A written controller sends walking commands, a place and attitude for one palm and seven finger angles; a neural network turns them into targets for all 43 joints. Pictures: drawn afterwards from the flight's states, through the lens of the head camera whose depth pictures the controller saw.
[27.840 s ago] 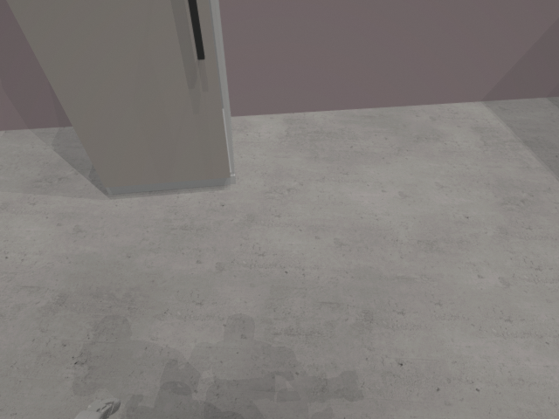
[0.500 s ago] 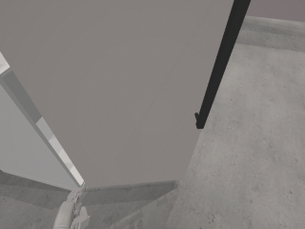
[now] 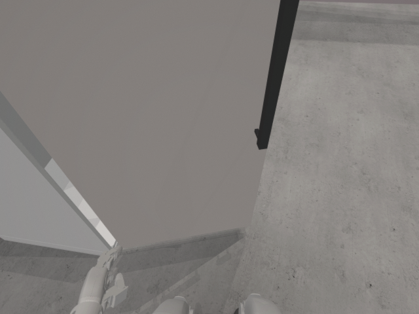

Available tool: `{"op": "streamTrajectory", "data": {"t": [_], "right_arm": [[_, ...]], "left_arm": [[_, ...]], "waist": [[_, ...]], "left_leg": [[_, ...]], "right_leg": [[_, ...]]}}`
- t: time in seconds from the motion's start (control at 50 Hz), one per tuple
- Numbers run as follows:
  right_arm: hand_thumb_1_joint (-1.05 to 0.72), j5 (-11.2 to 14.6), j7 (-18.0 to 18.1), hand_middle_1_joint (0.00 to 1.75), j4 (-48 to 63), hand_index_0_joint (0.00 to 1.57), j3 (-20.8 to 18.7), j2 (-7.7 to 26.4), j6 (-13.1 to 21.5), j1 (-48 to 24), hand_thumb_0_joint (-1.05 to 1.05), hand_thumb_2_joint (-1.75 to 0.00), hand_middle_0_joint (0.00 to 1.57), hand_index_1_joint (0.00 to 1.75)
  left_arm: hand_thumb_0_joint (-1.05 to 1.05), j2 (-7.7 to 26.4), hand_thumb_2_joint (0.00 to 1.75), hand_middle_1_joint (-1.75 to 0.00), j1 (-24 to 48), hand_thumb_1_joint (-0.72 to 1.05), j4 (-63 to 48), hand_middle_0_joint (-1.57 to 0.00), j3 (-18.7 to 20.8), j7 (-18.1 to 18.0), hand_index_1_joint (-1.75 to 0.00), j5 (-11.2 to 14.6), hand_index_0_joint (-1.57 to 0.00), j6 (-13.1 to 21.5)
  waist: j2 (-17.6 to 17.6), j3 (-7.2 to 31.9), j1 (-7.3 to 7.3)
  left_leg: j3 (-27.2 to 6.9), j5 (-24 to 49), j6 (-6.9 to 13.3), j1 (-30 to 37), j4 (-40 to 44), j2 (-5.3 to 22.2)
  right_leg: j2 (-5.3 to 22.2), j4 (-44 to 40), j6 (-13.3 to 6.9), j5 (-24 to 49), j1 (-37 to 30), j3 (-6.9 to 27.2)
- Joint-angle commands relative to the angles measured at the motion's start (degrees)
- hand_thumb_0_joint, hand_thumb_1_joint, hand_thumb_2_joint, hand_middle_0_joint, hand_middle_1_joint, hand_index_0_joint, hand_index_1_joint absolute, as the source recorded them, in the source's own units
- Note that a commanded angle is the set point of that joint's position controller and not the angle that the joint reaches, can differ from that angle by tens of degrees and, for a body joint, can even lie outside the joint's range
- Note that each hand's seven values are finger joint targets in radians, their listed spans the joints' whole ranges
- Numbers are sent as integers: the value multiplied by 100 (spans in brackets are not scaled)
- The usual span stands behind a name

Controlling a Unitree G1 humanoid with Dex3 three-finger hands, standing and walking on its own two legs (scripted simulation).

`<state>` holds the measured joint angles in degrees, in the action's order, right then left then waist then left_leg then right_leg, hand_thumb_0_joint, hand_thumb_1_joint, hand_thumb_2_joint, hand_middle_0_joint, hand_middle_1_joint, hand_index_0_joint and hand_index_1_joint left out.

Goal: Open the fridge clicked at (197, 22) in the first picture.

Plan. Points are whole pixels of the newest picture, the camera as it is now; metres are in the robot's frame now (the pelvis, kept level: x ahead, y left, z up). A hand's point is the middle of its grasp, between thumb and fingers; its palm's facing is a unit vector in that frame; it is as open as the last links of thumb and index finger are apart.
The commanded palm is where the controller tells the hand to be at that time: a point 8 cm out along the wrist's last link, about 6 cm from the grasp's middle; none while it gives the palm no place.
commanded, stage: step back with the hand held close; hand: right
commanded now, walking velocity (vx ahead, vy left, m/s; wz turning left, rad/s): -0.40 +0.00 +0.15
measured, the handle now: (273, 57) +0.55 -0.10 +0.21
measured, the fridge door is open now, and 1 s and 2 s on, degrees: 71 71 71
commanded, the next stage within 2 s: stop stepping back and stand still in 0.32 s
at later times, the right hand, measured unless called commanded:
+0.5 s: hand out of the picture +0.10 -0.28 +0.21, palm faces +0.42 +0.85 -0.32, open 7.5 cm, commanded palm +0.05 -0.32 +0.21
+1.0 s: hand out of the picture +0.02 -0.32 +0.20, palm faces +0.37 +0.87 -0.32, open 7.5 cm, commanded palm -0.04 -0.36 +0.21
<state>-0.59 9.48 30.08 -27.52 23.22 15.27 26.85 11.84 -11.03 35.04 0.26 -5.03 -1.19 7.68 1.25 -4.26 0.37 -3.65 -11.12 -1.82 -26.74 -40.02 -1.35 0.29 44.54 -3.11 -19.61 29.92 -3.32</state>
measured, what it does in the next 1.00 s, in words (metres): walks backwards: left foot, then right foot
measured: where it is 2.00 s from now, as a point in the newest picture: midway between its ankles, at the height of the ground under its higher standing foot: outside the picture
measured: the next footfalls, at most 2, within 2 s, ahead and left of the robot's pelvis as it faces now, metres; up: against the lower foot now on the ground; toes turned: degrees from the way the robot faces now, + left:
left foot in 0.36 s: -0.11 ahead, +0.12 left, +0.00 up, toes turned -1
right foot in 0.54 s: -0.02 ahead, -0.14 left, +0.00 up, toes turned +3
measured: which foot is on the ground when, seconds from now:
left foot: down 0.00-0.12, up 0.14-0.34, down 0.36-0.52, up 0.54-0.70, down 0.72-1.00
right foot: down 0.00-0.34, up 0.36-0.52, down 0.54-0.72, up 0.74-0.96, down 0.98-1.00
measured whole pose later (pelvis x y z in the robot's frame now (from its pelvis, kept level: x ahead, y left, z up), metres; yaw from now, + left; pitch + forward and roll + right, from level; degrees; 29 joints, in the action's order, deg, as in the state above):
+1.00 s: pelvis -0.24 -0.09 +0.02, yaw +11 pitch -4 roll +1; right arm 1.7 11.0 23.8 -24.3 21.1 10.1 23.7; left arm 14.9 -16.7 39.1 1.2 -5.8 -0.8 7.1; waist 1.6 0.6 -1.0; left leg 2.9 -25.2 2.3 -21.5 -43.9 0.9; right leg 4.2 34.5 -2.0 -17.4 18.2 -2.3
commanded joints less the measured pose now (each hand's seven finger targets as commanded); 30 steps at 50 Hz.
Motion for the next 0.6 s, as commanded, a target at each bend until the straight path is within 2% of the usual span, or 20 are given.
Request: {"op": "streamTrajectory", "data": {"t": [0.0, 0.06, 0.1, 0.12, 0.16, 0.18, 0.24, 0.28, 0.3, 0.32, 0.34, 0.36, 0.4, 0.44, 0.46, 0.48, 0.5, 0.52, 0.54, 0.58], "right_arm": [[-90, 200, 193, 30, 1293, 20, -498, 1123, 167, -408, 0, -90, 20, 30], [-90, 202, 222, 30, 1352, 20, -517, 1110, 165, -328, 0, -90, 20, 30], [-90, 153, 214, 30, 1447, 20, -648, 963, 247, -309, 0, -90, 20, 30], [-90, 154, 217, 30, 1415, 20, -699, 981, 228, -313, 0, -90, 20, 30], [-90, 305, 182, 30, 1509, 20, -786, 1235, 258, -343, 0, -90, 20, 30], [-90, 367, 166, 30, 1137, 20, -656, 1044, 193, -47, 0, -90, 20, 30], [-90, 457, 141, 30, 1407, 20, -400, 934, 107, -508, 0, -90, 20, 30], [-90, 473, 95, 30, 1414, 20, -159, 859, 83, -599, 0, -90, 20, 30], [-90, 469, 81, 30, 1341, 20, -156, 905, 100, -685, 0, -90, 20, 30], [-90, 385, 105, 30, 1342, 20, -191, 1137, 137, -805, 0, -90, 20, 30], [-90, 250, 218, 30, 1515, 20, -311, 1406, 187, -1321, 0, -90, 20, 30], [-90, 239, 191, 30, 1341, 20, -78, 1289, 39, -1499, 0, -90, 20, 30], [-90, 241, 67, 30, 1040, 20, -88, 1211, -193, -1309, 0, -90, 20, 30], [-90, 232, 17, 30, 678, 20, -124, 1081, -309, -923, 0, -90, 20, 30], [-90, 259, -2, 30, 517, 20, -151, 939, -323, -490, 0, -90, 20, 30], [-90, 293, -6, 30, 729, 20, -169, 903, -283, -265, 0, -90, 20, 30], [-90, 316, -21, 30, 922, 20, -167, 901, -248, -173, 0, -90, 20, 30], [-90, 348, -41, 30, 990, 20, -194, 916, -169, -253, 0, -90, 20, 30], [-90, 449, 25, 30, 595, 20, -422, 987, -192, 253, 0, -90, 20, 30], [-90, 388, 19, 30, 1555, 20, -525, 1249, -108, 171, 0, -90, 20, 30]], "left_arm": [[0, 612, 90, -30, 316, 90, -645, -20, 280, 9, -30, -45, -20, 153], [0, 707, 90, -30, 387, 90, -658, -20, 305, -37, -30, 32, -20, 127], [0, 931, 90, -30, 626, 90, -872, -20, 329, -138, -30, 13, -20, 228], [0, 847, 90, -30, 679, 90, -839, -20, 323, -151, -30, -45, -20, 309], [0, 787, 90, -30, 697, 90, -674, -20, 469, -98, -30, 11, -20, 384], [0, 783, 90, -30, 776, 90, -638, -20, 495, -27, -30, 36, -20, 415], [0, 677, 90, -30, 818, 90, -611, -20, 368, 27, -30, -12, -20, 449], [0, 631, 90, -30, 778, 90, -561, -20, 294, 68, -30, -34, -20, 384], [0, 600, 90, -30, 724, 90, -535, -20, 321, 86, -30, -37, -20, 301], [0, 431, 90, -30, 618, 90, -501, -20, 292, 102, -30, -27, -20, 193], [0, 501, 90, -30, 734, 90, -480, -20, 201, 114, -30, -161, -20, 194], [0, 393, 90, -30, 819, 90, -507, -20, 83, 110, -30, -153, -20, 130], [0, 361, 90, -30, 985, 90, -651, -20, 44, -15, -30, 22, -20, 55], [0, 487, 90, -30, 806, 90, -643, -20, 78, -78, -30, 29, -20, -7], [0, 543, 90, -30, 575, 90, -657, -20, 119, -75, -30, 83, -20, -12], [0, 738, 90, -30, 534, 90, -804, -20, 180, -67, -30, 113, -20, 55], [0, 787, 90, -30, 521, 90, -907, -20, 225, -38, -30, 131, -20, 140], [0, 901, 90, -30, 534, 90, -933, -20, 285, 6, -30, 182, -20, 192], [0, 761, 90, -30, 489, 90, -1024, -20, 242, -53, -30, 126, -20, 276], [0, 698, 90, -30, 587, 90, -943, -20, 190, -1, -30, -8, -20, 337]], "waist": [[976, 1006, -94], [262, 1159, -120], [-1619, 1125, -44], [-2036, 1323, -30], [-1021, 1485, 50], [-1157, 1403, 112], [-1537, 999, 79], [-1386, 1107, 106], [-830, 1040, 83], [869, 911, 72], [1023, 373, 160], [1001, 624, 149], [1390, 653, 93], [531, 841, -33], [-301, 1086, -73], [-1218, 1312, 29], [-1638, 1388, 58], [-1289, 1220, 29], [-972, 980, 5], [-1380, 1319, -35]], "left_leg": [[-2106, -598, 983, -476, 2092, 1627], [-1161, -403, 603, -451, 1323, 990], [-11, -1049, 127, 772, -1172, -208], [148, -1488, 15, 1499, -2924, -650], [-45, -1782, 79, 935, -3323, -536], [125, -1835, 85, 938, -3171, -500], [434, -2106, 228, 1613, -1450, -370], [529, -2535, 490, 1547, 364, -354], [-400, -2554, 874, 1114, 1847, 204], [-2922, -2890, 1505, -134, 3291, 1753], [-3485, -73, 1726, -706, 3454, 2612], [-2333, 2101, 1437, 140, 2623, 2114], [-1364, 3795, 1091, 986, 1768, 1561], [-644, 3037, 738, 886, 1215, 1208], [-421, 2222, 497, 824, 886, 907], [-183, 655, 197, 633, 482, 340], [57, -1259, 46, 586, -76, 4], [73, -1674, 23, 809, -549, -263], [242, -1466, 23, 167, -534, -213], [144, -1517, 77, 755, -816, 41]], "right_leg": [[87, 180, 298, -683, -1012, 392], [427, -827, 83, -500, -1295, 767], [1631, -2755, -510, -2162, 443, 1894], [2210, -3655, -710, -2347, 1133, 2342], [2138, -3267, -404, -1278, 149, 1627], [2024, -3155, -298, -1212, 20, 1174], [1843, -3596, -9, -1390, 157, 930], [1560, -3356, 503, -1239, -568, 580], [1259, -2225, 809, -1194, -871, 377], [506, 344, 1068, -325, -1341, -91], [148, 1592, 891, -855, -770, 179], [96, 1746, 739, -731, -372, 368], [101, 1009, 632, -473, -455, 236], [38, -795, 506, 404, -1457, -80], [134, -1659, 425, 1296, -2040, -141], [944, -2159, 121, 2152, -2225, 766], [1568, -2806, -68, 1364, -2014, 1349], [1698, -3463, -182, -1029, -1317, 1756], [1696, -3382, -338, -87, -1761, 1913], [1658, -3653, -163, -783, -1499, 1866]]}}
